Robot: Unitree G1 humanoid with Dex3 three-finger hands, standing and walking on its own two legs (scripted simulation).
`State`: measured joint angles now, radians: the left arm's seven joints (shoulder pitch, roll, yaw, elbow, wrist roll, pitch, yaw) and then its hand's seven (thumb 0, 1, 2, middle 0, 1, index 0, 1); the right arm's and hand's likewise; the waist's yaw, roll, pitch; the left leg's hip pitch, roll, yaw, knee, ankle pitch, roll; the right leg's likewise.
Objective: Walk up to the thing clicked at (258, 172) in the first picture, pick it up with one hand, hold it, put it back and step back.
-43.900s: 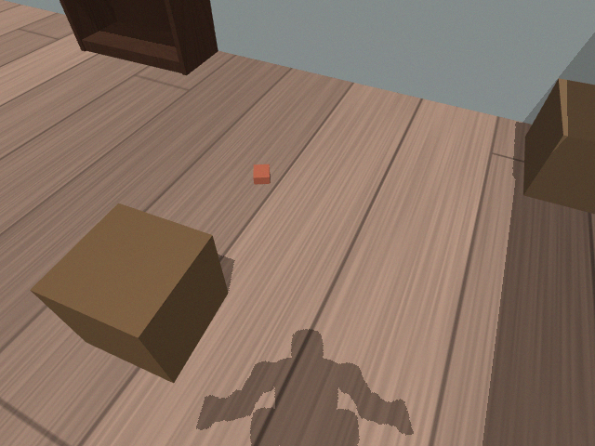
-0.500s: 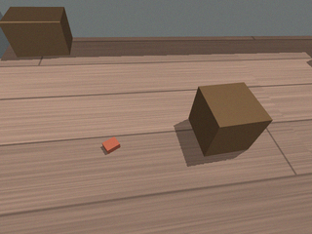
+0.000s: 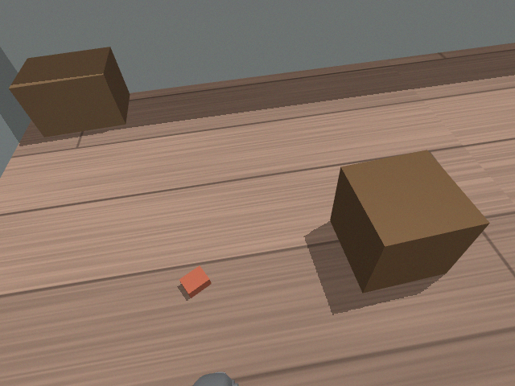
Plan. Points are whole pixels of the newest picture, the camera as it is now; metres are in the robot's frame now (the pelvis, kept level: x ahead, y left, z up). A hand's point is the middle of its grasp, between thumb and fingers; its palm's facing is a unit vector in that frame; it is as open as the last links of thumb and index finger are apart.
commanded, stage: walk up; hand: left
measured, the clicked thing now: (195, 281) +0.63 +0.34 -0.75
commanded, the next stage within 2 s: none
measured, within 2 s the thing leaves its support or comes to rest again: neither
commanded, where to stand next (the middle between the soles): +0.29 +0.03 m, yaw +1 degrees
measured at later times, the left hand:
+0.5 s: hand (103, 351) +0.21 +0.32 -0.15, palm faces -0.07 -0.94 -0.34, open 7.4 cm
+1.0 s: hand (122, 317) +0.28 +0.31 -0.16, palm faces +0.01 -0.94 -0.33, open 7.4 cm
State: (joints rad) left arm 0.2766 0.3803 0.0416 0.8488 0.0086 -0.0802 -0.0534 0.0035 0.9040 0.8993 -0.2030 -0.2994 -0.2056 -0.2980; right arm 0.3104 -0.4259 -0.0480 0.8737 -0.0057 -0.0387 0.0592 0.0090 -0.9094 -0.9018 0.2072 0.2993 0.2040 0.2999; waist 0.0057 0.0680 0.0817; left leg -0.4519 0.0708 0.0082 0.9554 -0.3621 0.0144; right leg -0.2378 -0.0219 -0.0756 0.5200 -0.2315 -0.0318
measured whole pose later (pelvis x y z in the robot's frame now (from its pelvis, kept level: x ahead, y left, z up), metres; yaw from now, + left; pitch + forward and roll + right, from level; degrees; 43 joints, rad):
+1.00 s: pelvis +0.22 +0.04 -0.01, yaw +1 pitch -3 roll +0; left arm 0.20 0.39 0.02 0.99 0.01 0.01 -0.03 0.01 0.90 0.90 -0.20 -0.30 -0.20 -0.30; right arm 0.25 -0.38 -0.01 1.01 -0.02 -0.03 0.02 0.01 -0.91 -0.90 0.21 0.30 0.21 0.30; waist 0.01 -0.02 0.05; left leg -0.27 0.02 0.05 0.61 -0.29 0.01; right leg -0.32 -0.04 -0.01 0.63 -0.33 -0.01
